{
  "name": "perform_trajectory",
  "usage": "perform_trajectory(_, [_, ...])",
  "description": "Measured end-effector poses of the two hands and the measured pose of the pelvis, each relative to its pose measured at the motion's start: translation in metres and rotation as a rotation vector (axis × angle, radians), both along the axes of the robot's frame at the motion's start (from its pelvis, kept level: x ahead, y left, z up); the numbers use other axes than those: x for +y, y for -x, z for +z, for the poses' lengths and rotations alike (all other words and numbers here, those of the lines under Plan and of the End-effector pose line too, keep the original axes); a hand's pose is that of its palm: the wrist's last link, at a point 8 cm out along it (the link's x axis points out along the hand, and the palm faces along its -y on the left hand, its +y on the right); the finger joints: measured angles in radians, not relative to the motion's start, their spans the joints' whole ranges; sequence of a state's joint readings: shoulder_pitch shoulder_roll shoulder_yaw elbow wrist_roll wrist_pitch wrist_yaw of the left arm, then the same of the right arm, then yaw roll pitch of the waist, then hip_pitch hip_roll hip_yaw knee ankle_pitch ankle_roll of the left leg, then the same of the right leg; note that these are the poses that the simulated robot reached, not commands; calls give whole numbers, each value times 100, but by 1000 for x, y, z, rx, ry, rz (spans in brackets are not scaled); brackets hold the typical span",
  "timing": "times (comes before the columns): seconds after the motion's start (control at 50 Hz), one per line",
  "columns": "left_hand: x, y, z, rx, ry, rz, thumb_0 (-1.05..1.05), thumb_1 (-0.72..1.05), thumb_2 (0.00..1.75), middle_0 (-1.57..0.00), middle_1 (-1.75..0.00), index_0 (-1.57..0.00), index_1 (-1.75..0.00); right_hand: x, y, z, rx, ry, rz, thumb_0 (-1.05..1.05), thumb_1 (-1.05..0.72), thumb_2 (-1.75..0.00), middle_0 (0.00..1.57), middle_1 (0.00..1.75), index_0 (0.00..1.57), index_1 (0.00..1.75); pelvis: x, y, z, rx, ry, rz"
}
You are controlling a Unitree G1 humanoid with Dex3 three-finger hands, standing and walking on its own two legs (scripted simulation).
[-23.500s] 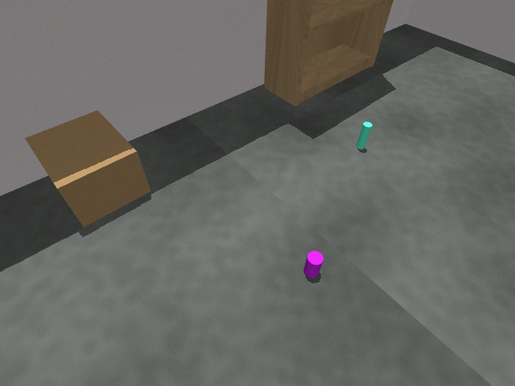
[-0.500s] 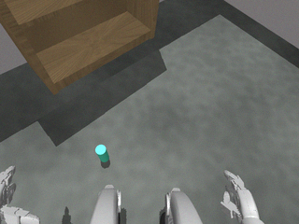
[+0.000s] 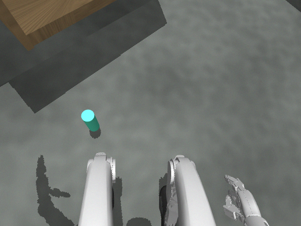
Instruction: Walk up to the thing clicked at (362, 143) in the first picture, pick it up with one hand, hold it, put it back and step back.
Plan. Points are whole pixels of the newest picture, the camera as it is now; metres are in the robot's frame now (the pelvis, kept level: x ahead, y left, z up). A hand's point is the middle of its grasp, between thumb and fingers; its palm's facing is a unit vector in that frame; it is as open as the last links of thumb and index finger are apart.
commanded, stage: go down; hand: left
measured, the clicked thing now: (91, 121) +0.48 +0.23 -0.41
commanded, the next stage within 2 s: approach in 1.26 s
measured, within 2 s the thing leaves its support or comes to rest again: neither
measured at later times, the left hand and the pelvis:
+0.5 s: hand out of the picture +0.36 +0.40 -0.07, palm faces +0.21 -0.97 -0.12, open 17.5 cm; pelvis -0.01 +0.00 -0.07, yaw -2 degrees
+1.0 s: hand out of the picture +0.38 +0.41 -0.08, palm faces +0.21 -0.97 -0.10, open 17.5 cm; pelvis -0.02 +0.00 -0.10, yaw -3 degrees
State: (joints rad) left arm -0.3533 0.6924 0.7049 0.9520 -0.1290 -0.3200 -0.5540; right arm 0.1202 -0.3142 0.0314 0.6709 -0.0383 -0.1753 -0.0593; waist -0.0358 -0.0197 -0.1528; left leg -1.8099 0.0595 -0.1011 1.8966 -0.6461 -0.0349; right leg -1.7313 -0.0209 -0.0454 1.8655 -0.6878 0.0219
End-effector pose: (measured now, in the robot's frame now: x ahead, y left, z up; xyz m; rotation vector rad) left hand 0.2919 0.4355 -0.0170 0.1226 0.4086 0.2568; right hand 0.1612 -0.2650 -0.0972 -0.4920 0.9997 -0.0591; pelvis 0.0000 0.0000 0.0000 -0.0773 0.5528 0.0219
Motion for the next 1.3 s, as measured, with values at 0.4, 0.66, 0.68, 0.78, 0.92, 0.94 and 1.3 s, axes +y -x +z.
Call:
perform_trajectory(0.4, [14,-32,-34,-127,15,-32,-2,-54,9,-3,-9,-4,-7,-9,32,-49,64,38,-5,1,-89,-89,21,30,20,30,2,13,-56,2,21,-18])
perform_trajectory(0.66, [17,-45,-47,-182,19,-39,-2,-55,8,-3,-9,-4,-7,-11,36,-75,84,36,12,1,-89,-89,21,30,20,30,1,16,-82,-1,21,-23])
perform_trajectory(0.68, [18,-46,-48,-186,20,-38,-2,-55,8,-3,-9,-4,-7,-11,37,-78,88,35,12,1,-89,-89,21,30,20,30,1,16,-83,-1,21,-24])
perform_trajectory(0.78, [20,-50,-52,-198,20,-42,-2,-56,7,-4,-9,-4,-7,-12,42,-86,108,35,12,1,-89,-89,21,30,20,30,1,16,-91,-1,21,-27])
perform_trajectory(0.92, [22,-55,-56,-215,24,-45,-2,-55,7,-3,-8,-4,-6,-12,47,-94,124,38,8,1,-89,-89,21,30,20,30,2,16,-99,-3,25,-29])
perform_trajectory(0.94, [22,-55,-57,-217,24,-46,-2,-55,7,-3,-8,-4,-6,-12,48,-94,126,38,7,1,-89,-89,21,30,20,30,2,16,-100,-3,25,-29])
perform_trajectory(1.3, [28,-63,-65,-258,31,-48,-2,-53,5,-3,-6,-4,-4,-12,52,-101,134,55,14,1,-89,-89,21,30,20,30,5,18,-113,-16,36,-32])
